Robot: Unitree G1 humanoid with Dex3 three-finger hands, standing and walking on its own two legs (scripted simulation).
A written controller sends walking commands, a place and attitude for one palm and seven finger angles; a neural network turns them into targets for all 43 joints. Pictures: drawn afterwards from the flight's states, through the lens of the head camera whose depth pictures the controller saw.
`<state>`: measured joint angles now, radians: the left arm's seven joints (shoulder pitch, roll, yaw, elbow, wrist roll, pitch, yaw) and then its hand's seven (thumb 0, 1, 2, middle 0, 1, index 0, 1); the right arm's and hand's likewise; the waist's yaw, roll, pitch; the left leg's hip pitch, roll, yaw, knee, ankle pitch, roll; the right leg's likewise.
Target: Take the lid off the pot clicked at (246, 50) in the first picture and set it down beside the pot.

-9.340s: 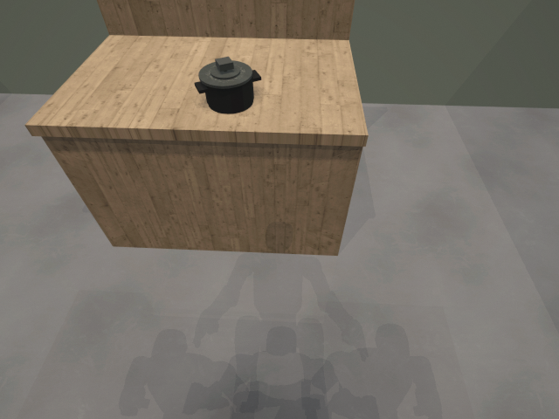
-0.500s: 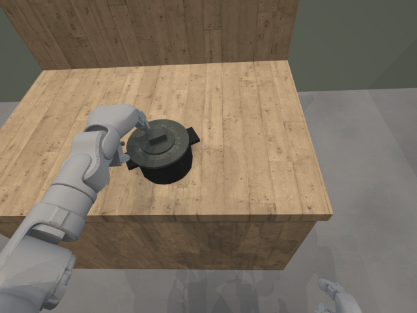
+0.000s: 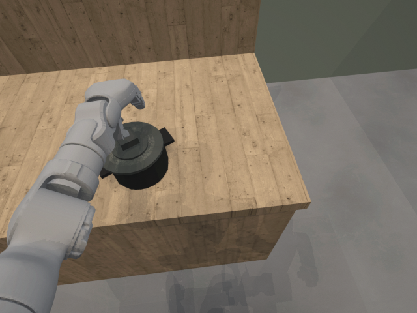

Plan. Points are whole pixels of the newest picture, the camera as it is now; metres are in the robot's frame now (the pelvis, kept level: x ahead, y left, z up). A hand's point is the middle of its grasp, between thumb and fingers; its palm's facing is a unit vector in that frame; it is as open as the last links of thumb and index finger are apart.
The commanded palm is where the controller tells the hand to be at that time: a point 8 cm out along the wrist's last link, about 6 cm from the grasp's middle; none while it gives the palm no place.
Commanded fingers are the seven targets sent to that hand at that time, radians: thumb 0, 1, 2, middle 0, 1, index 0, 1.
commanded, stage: move the open hand above the knob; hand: left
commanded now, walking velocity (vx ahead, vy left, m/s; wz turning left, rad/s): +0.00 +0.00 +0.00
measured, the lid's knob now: (126, 138) +0.50 +0.17 +0.02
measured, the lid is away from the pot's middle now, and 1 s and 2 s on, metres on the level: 0.01 0.01 0.01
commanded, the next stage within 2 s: lower the open fingers around the knob in 0.72 s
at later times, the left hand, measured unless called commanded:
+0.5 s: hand (112, 129) +0.47 +0.17 +0.09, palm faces -0.37 -0.07 -0.93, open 10.0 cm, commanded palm +0.47 +0.17 +0.16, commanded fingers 0.00 -0.25 1.34 -0.83 -0.08 -0.83 -0.08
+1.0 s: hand (114, 132) +0.46 +0.17 +0.09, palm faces -0.36 -0.06 -0.93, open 10.0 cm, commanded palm +0.46 +0.17 +0.14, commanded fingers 0.00 -0.25 1.34 -0.83 -0.08 -0.83 -0.08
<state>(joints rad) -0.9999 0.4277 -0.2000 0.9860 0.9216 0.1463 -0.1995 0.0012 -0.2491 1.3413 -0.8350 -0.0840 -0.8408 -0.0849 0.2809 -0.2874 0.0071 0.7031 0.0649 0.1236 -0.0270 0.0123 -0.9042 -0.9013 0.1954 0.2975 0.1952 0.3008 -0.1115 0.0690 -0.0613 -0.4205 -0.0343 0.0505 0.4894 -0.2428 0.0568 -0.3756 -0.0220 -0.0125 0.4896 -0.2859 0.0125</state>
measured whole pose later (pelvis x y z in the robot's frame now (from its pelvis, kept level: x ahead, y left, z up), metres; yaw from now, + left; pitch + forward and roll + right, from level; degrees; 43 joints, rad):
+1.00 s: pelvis -0.01 +0.00 +0.00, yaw +0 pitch +10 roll +0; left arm -0.99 0.43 -0.23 1.03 0.93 0.17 -0.21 0.00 -0.25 1.34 -0.83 -0.08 -0.84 -0.08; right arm 0.27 -0.27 0.01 0.69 0.07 0.12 -0.03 0.01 -0.90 -0.90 0.20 0.30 0.20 0.30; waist -0.10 0.06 -0.07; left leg -0.43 -0.03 0.05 0.49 -0.23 0.06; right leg -0.39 -0.02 -0.01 0.49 -0.27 0.01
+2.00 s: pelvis +0.00 +0.00 +0.00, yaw -1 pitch +13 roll -1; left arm -0.95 0.45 -0.20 1.10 0.95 0.11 -0.13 0.00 -0.20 1.24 -0.74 -0.27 -0.74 -0.27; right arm 0.32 -0.28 -0.02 0.72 0.06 0.12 -0.05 0.01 -0.90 -0.90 0.20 0.30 0.20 0.30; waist -0.13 0.06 -0.09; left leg -0.51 0.00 0.06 0.55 -0.27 0.05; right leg -0.46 0.01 0.00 0.52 -0.28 0.00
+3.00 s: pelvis -0.01 -0.01 +0.00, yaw -1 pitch +12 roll -1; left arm -0.95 0.43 -0.18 1.11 0.95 0.13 -0.12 0.00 0.26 0.73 -0.58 -0.99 -0.67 -1.03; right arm 0.29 -0.28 -0.01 0.72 0.06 0.12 -0.05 0.01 -0.90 -0.90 0.20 0.30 0.20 0.30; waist -0.13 0.06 -0.09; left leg -0.50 0.00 0.06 0.54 -0.26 0.05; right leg -0.45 0.01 0.00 0.52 -0.28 0.00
